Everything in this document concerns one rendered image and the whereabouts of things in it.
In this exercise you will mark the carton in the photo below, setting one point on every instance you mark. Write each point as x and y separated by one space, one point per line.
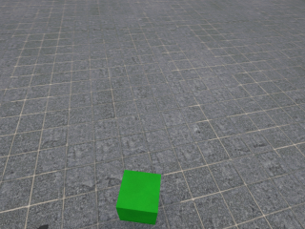
138 197

